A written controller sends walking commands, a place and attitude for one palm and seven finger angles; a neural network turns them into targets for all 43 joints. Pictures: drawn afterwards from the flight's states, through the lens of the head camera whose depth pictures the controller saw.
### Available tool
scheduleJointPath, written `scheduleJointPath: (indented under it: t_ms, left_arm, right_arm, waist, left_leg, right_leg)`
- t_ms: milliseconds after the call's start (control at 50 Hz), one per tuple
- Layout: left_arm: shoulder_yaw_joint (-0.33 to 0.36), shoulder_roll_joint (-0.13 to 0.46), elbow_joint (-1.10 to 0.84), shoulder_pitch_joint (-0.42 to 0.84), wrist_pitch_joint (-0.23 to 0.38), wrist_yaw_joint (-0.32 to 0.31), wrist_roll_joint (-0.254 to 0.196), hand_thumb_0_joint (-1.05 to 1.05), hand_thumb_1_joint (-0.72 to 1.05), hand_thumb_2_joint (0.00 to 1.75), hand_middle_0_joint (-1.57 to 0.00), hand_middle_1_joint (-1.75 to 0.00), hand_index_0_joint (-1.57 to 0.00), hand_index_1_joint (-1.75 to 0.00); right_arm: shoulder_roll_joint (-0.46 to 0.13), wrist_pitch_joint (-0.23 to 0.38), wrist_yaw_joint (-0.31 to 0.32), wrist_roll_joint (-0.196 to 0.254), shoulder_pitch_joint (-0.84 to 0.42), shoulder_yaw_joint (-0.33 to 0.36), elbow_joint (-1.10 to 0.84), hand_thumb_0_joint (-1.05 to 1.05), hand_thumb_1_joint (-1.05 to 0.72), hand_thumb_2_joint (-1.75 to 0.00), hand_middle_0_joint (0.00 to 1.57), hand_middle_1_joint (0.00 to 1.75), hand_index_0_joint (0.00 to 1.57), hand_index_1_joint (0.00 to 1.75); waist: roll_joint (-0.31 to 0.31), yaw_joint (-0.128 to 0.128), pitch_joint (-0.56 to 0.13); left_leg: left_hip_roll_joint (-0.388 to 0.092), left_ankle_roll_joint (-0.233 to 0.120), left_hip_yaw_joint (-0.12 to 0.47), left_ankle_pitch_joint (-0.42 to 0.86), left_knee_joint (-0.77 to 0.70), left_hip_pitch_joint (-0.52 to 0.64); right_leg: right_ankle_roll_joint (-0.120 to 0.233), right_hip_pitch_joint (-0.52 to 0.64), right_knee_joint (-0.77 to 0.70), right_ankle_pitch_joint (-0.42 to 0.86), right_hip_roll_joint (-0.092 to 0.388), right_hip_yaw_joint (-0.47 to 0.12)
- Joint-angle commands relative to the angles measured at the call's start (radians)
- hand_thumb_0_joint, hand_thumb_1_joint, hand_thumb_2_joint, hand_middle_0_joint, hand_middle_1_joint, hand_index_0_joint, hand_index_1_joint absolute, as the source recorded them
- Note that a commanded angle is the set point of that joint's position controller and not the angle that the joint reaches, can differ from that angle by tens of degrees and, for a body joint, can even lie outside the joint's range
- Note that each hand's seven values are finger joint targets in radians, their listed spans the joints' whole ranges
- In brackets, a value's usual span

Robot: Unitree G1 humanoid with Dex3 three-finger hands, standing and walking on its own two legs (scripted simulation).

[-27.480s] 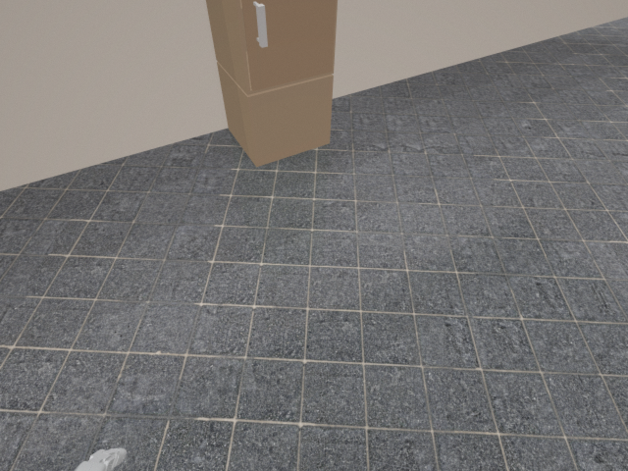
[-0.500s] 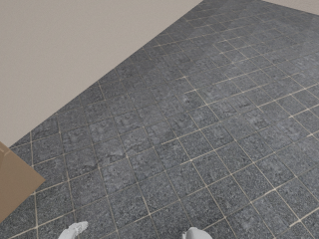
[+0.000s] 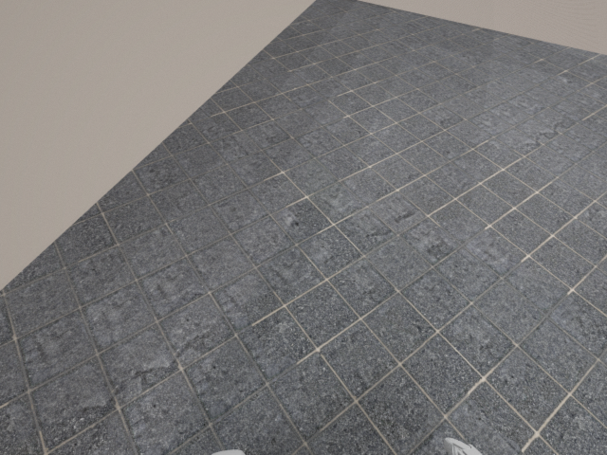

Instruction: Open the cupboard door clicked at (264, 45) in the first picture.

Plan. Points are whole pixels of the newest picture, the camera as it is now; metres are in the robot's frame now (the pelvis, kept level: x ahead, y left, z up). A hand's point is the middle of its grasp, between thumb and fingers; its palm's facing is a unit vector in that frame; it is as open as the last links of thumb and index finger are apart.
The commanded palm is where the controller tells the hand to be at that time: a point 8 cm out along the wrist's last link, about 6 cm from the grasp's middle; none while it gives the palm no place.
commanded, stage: walk to a spot facing it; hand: left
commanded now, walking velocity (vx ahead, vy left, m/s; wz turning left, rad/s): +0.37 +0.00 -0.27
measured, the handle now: out of the picture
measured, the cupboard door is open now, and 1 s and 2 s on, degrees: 46 46 46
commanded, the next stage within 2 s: turn to face it in 0.68 s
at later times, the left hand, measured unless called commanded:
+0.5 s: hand (250, 355) +0.29 +0.10 -0.15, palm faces -0.05 -0.98 -0.21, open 7.2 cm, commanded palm none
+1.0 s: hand (257, 276) +0.45 +0.12 -0.16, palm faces +0.08 -0.98 -0.17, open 7.3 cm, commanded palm none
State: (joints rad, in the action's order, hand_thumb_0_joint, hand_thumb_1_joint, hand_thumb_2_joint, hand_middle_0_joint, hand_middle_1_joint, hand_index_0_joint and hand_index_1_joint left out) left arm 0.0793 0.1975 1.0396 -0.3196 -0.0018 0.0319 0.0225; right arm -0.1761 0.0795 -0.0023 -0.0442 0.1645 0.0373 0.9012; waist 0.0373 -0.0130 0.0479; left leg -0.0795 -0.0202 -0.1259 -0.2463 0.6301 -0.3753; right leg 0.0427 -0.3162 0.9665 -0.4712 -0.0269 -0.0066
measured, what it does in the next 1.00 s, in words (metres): walks ahead: right foot, then left foot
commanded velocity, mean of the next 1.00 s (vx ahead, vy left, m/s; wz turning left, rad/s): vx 0.26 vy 0.00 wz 0.13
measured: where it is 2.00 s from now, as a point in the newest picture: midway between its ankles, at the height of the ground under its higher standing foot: (337, 361)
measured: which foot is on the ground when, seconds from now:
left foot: down 0.00-0.30, up 0.32-0.74, down 0.76-1.00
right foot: up 0.00-0.28, down 0.30-0.76, up 0.78-1.00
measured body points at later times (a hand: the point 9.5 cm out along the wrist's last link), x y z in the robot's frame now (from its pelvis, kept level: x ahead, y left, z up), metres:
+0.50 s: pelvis +0.21 -0.08 +0.02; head +0.23 -0.09 +0.47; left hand +0.29 +0.16 -0.13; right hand +0.16 -0.31 -0.14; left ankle +0.23 +0.07 -0.66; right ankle +0.20 -0.15 -0.72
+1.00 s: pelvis +0.40 -0.06 +0.01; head +0.43 -0.06 +0.46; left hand +0.45 +0.17 -0.15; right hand +0.44 -0.30 -0.14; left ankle +0.45 +0.03 -0.72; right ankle +0.43 -0.21 -0.68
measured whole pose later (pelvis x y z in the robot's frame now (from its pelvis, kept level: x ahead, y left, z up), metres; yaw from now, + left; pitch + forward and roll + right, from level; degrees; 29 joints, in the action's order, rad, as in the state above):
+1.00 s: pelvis +0.40 -0.06 +0.01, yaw +2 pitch +0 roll +0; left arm 0.06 0.17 1.01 -0.20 0.01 0.00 0.02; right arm -0.17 0.02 0.01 -0.03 0.24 0.04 1.03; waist 0.01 0.00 0.06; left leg 0.00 -0.04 -0.05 -0.19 0.51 -0.32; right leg -0.03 -0.48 0.91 -0.36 0.08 0.04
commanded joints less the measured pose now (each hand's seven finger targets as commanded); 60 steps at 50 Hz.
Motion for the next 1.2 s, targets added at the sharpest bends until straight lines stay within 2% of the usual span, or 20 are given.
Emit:
scheduleJointPath:
  t_ms: [0,100,200,240,260,280,300,420,620,700,720,740,760,800,880,1040,1060,1080,1100,1180]
  left_arm:
    - [0.015,0.056,-0.131,0.133,0.047,0.014,0.015,0.00,0.90,0.90,-0.20,-0.30,-0.20,-0.30]
    - [-0.007,0.000,-0.126,0.156,0.027,0.024,0.010,0.00,0.90,0.90,-0.20,-0.30,-0.20,-0.30]
    - [-0.005,0.024,-0.122,0.194,0.030,0.022,0.011,0.00,0.90,0.90,-0.20,-0.30,-0.20,-0.30]
    - [0.009,0.063,-0.076,0.071,0.035,0.016,0.011,0.00,0.90,0.90,-0.20,-0.30,-0.20,-0.30]
    - [0.027,0.131,-0.030,-0.074,0.047,0.008,0.014,0.00,0.90,0.90,-0.20,-0.30,-0.20,-0.30]
    - [0.061,0.260,0.016,-0.236,0.053,-0.008,0.012,0.00,0.90,0.90,-0.20,-0.30,-0.20,-0.30]
    - [0.051,0.261,0.015,-0.230,0.045,-0.021,-0.009,0.00,0.90,0.90,-0.20,-0.30,-0.20,-0.30]
    - [0.003,0.083,-0.032,0.020,0.076,-0.037,-0.001,0.00,0.90,0.90,-0.20,-0.30,-0.20,-0.30]
    - [-0.009,0.096,0.047,-0.079,0.094,-0.039,-0.003,0.00,0.90,0.90,-0.20,-0.30,-0.20,-0.30]
    - [-0.012,0.086,0.054,-0.071,0.087,-0.045,-0.006,0.00,0.90,0.90,-0.20,-0.30,-0.20,-0.30]
    - [-0.015,0.064,0.033,-0.090,0.082,-0.043,-0.012,0.00,0.90,0.90,-0.20,-0.30,-0.20,-0.30]
    - [-0.028,0.027,0.006,-0.117,0.084,-0.034,-0.019,0.00,0.90,0.90,-0.20,-0.30,-0.20,-0.30]
    - [-0.026,0.045,-0.030,-0.035,0.087,-0.041,-0.007,0.00,0.90,0.90,-0.20,-0.30,-0.20,-0.30]
    - [-0.026,0.034,-0.043,0.055,0.075,-0.041,-0.001,0.00,0.90,0.90,-0.20,-0.30,-0.20,-0.30]
    - [-0.026,-0.010,-0.025,-0.019,0.028,-0.030,0.001,0.00,0.90,0.90,-0.20,-0.30,-0.20,-0.30]
    - [0.010,0.058,-0.104,0.022,0.009,-0.039,-0.003,0.00,0.90,0.90,-0.20,-0.30,-0.20,-0.30]
    - [0.019,0.099,-0.109,-0.001,0.016,-0.045,0.000,0.00,0.90,0.90,-0.20,-0.30,-0.20,-0.30]
    - [0.037,0.187,-0.117,-0.026,0.023,-0.055,0.011,0.00,0.90,0.90,-0.20,-0.30,-0.20,-0.30]
    - [0.044,0.245,-0.135,-0.040,0.016,-0.057,0.009,0.00,0.90,0.90,-0.20,-0.30,-0.20,-0.30]
    - [0.014,0.139,-0.180,0.119,0.019,-0.068,0.003,0.00,0.90,0.90,-0.20,-0.30,-0.20,-0.30]
  right_arm:
    - [-0.144,0.000,0.028,0.003,0.207,0.036,0.029,0.00,-0.90,-0.90,0.20,0.30,0.20,0.30]
    - [-0.133,0.008,0.022,0.007,0.237,0.036,0.081,0.00,-0.90,-0.90,0.20,0.30,0.20,0.30]
    - [-0.150,-0.013,0.012,0.002,0.249,0.039,0.116,0.00,-0.90,-0.90,0.20,0.30,0.20,0.30]
    - [-0.147,-0.020,0.012,0.008,0.229,0.034,0.123,0.00,-0.90,-0.90,0.20,0.30,0.20,0.30]
    - [-0.121,-0.018,0.007,0.019,0.215,0.026,0.120,0.00,-0.90,-0.90,0.20,0.30,0.20,0.30]
    - [-0.054,-0.015,-0.002,0.035,0.215,0.012,0.087,0.00,-0.90,-0.90,0.20,0.30,0.20,0.30]
    - [-0.095,-0.023,-0.002,0.029,0.123,0.021,0.053,0.00,-0.90,-0.90,0.20,0.30,0.20,0.30]
    - [-0.022,-0.049,-0.006,0.015,0.183,0.024,0.138,0.00,-0.90,-0.90,0.20,0.30,0.20,0.30]
    - [-0.023,-0.036,-0.031,0.024,-0.049,0.024,0.044,0.00,-0.90,-0.90,0.20,0.30,0.20,0.30]
    - [-0.081,-0.025,-0.011,0.014,0.141,0.032,0.112,0.00,-0.90,-0.90,0.20,0.30,0.20,0.30]
    - [-0.167,-0.020,0.002,0.001,0.293,0.050,0.146,0.00,-0.90,-0.90,0.20,0.30,0.20,0.30]
    - [-0.258,-0.024,0.014,0.001,0.403,0.067,0.166,0.00,-0.90,-0.90,0.20,0.30,0.20,0.30]
    - [-0.261,-0.036,0.015,0.010,0.393,0.065,0.167,0.00,-0.90,-0.90,0.20,0.30,0.20,0.30]
    - [-0.181,-0.029,0.025,0.016,0.224,0.045,0.117,0.00,-0.90,-0.90,0.20,0.30,0.20,0.30]
    - [-0.143,-0.019,0.032,0.020,0.103,0.021,0.084,0.00,-0.90,-0.90,0.20,0.30,0.20,0.30]
    - [-0.179,-0.082,0.020,0.019,0.022,0.055,0.030,0.00,-0.90,-0.90,0.20,0.30,0.20,0.30]
    - [-0.153,-0.084,0.015,0.026,0.019,0.055,0.020,0.00,-0.90,-0.90,0.20,0.30,0.20,0.30]
    - [-0.091,-0.085,0.009,0.033,0.033,0.046,-0.001,0.00,-0.90,-0.90,0.20,0.30,0.20,0.30]
    - [-0.094,-0.091,0.004,0.028,0.029,0.055,-0.022,0.00,-0.90,-0.90,0.20,0.30,0.20,0.30]
    - [-0.084,-0.114,-0.011,0.026,0.037,0.051,0.001,0.00,-0.90,-0.90,0.20,0.30,0.20,0.30]
  waist:
    - [-0.193,0.051,0.042]
    - [-0.175,0.040,-0.021]
    - [-0.148,0.032,0.005]
    - [-0.106,-0.037,-0.032]
    - [0.029,-0.109,-0.099]
    - [0.350,-0.164,-0.193]
    - [0.229,-0.159,-0.116]
    - [0.052,0.023,-0.026]
    - [0.068,-0.011,0.051]
    - [-0.026,0.093,-0.035]
    - [-0.158,0.144,-0.141]
    - [-0.333,0.151,-0.247]
    - [-0.197,0.157,-0.202]
    - [-0.221,0.088,-0.034]
    - [-0.143,-0.004,-0.081]
    - [-0.147,-0.036,-0.058]
    - [-0.053,-0.051,-0.070]
    - [0.191,-0.067,-0.091]
    - [0.270,-0.078,-0.108]
    - [0.173,0.010,-0.082]
  left_leg:
    - [-0.318,-0.106,0.378,-0.217,-0.460,0.213]
    - [-0.219,-0.082,0.055,0.099,-0.439,0.242]
    - [-0.235,-0.079,0.022,0.014,-0.393,0.186]
    - [-0.187,-0.041,-0.026,0.079,-0.226,0.133]
    - [-0.117,-0.005,-0.099,0.088,0.024,-0.006]
    - [0.027,0.039,-0.140,-0.270,0.368,-0.265]
    - [0.010,0.027,0.012,-0.384,0.541,-0.342]
    - [-0.086,0.048,0.068,-0.066,0.375,-0.165]
    - [-0.028,0.019,0.027,0.054,0.039,-0.179]
    - [0.039,-0.028,-0.004,0.129,-0.119,0.220]
    - [-0.137,-0.114,0.229,0.216,-0.138,0.474]
    - [-0.377,-0.243,0.551,0.320,-0.233,0.641]
    - [-0.406,-0.263,0.552,0.251,-0.287,0.506]
    - [-0.336,-0.222,0.507,0.189,-0.349,0.255]
    - [-0.185,-0.151,0.254,0.379,-0.332,0.076]
    - [-0.099,-0.101,0.337,-0.010,-0.253,-0.115]
    - [-0.036,-0.058,0.293,-0.056,-0.169,-0.172]
    - [0.087,0.014,0.158,-0.219,0.049,-0.307]
    - [0.117,0.043,0.091,-0.385,0.323,-0.268]
    - [0.015,0.067,0.108,-0.229,0.549,-0.227]
  right_leg:
    - [-0.010,-0.427,0.301,0.146,0.126,-0.032]
    - [-0.029,-0.264,-0.085,0.236,0.123,0.072]
    - [-0.015,-0.051,-0.323,0.262,0.079,0.139]
    - [0.007,0.163,-0.407,0.262,0.044,0.151]
    - [0.054,0.398,-0.473,0.147,0.126,0.021]
    - [0.161,0.605,-0.640,0.010,0.400,-0.405]
    - [0.207,0.507,-0.762,0.020,0.467,-0.545]
    - [0.150,0.145,-0.786,0.287,0.315,-0.102]
    - [0.118,0.302,-0.747,0.539,0.316,-0.005]
    - [0.049,0.200,-0.416,0.798,0.240,0.106]
    - [-0.003,-0.010,-0.169,0.562,0.158,0.155]
    - [-0.030,-0.210,0.173,-0.059,0.028,0.166]
    - [-0.011,-0.244,0.306,-0.141,0.038,0.066]
    - [-0.036,-0.341,0.352,-0.005,0.123,0.005]
    - [-0.076,-0.109,0.049,0.083,0.119,0.044]
    - [-0.091,0.163,-0.388,0.224,0.053,0.084]
    - [-0.079,0.256,-0.513,0.227,0.113,0.018]
    - [-0.003,0.350,-0.649,0.209,0.349,-0.233]
    - [0.104,0.265,-0.739,0.254,0.545,-0.363]
    - [0.096,0.169,-0.629,0.538,0.397,-0.033]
